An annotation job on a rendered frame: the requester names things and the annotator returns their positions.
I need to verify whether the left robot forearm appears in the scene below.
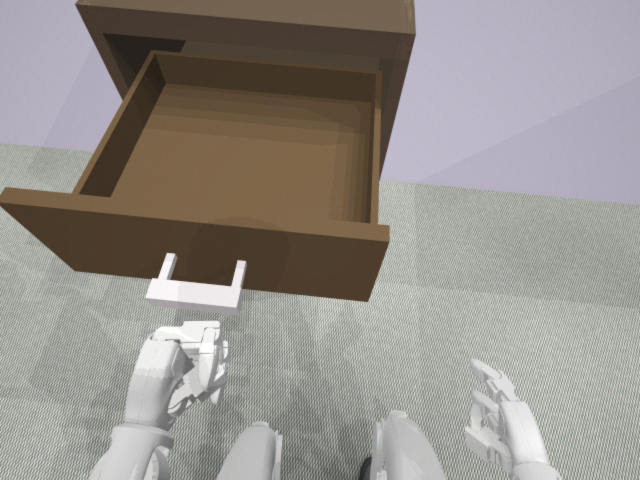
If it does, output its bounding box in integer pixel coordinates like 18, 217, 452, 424
89, 423, 174, 480

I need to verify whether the robot right hand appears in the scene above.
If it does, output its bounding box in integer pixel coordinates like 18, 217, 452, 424
465, 358, 550, 476

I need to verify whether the drawer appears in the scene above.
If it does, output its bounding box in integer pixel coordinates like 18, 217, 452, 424
0, 50, 390, 302

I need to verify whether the robot right thigh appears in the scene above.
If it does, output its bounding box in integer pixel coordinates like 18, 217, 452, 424
372, 417, 447, 480

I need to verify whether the cabinet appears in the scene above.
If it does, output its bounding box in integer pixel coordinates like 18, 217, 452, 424
75, 0, 416, 181

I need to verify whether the left robot shin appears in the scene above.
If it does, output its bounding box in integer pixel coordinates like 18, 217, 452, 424
240, 422, 270, 434

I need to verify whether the robot left hand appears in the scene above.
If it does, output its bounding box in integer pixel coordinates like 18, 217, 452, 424
124, 321, 231, 432

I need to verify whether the handle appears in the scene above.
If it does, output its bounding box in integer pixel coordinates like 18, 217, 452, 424
145, 253, 247, 315

